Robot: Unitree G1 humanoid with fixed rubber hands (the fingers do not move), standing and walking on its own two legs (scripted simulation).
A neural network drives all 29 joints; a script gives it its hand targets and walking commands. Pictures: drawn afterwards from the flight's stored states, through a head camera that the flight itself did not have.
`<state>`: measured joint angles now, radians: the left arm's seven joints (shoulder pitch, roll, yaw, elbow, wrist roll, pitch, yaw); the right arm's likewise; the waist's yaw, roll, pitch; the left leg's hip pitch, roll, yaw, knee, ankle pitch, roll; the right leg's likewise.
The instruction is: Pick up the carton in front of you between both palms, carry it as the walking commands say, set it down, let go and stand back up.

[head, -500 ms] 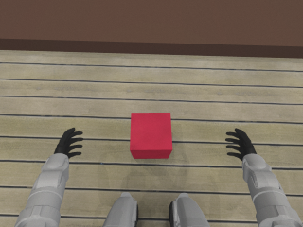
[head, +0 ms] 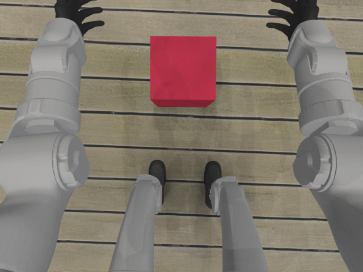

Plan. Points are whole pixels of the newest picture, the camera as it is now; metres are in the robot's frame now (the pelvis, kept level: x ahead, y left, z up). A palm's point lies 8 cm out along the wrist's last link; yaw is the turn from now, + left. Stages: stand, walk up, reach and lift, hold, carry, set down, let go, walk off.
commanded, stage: reach and lift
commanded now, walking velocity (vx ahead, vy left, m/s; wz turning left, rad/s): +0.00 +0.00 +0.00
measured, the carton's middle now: (182, 77) +0.56 +0.02 -0.53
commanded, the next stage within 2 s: none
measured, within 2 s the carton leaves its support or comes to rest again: leaves its support in 1.92 s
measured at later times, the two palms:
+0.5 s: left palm (109, 58) +0.55 +0.21 -0.28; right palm (254, 57) +0.56 -0.17 -0.28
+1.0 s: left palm (130, 75) +0.55 +0.20 -0.46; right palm (236, 75) +0.56 -0.17 -0.46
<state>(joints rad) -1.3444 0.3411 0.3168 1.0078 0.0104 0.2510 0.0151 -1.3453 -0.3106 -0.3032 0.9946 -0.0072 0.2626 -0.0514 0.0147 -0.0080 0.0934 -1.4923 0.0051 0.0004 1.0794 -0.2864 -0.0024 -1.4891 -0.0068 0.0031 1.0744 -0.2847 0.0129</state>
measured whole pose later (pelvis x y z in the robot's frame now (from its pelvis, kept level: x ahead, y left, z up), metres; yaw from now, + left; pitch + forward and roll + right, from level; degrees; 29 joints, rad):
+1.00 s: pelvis -0.02 +0.00 -0.28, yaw +0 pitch +36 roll +0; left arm -1.67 0.45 0.10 1.21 -0.20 0.11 0.08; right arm -1.67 -0.40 -0.11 1.19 0.20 0.12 -0.12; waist 0.01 -0.01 0.50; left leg -2.22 -0.03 -0.03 2.18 -0.58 -0.03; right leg -2.22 0.04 0.04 2.18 -0.59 0.05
